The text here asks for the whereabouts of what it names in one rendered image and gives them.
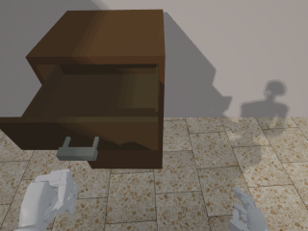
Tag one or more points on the cabinet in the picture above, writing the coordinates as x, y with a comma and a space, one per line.
109, 37

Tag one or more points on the right robot hand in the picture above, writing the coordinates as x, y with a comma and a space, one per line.
252, 217

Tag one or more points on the left robot hand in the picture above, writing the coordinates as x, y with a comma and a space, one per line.
57, 188

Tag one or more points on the handle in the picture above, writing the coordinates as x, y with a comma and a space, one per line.
66, 153

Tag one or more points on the drawer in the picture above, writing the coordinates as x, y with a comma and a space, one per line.
118, 103

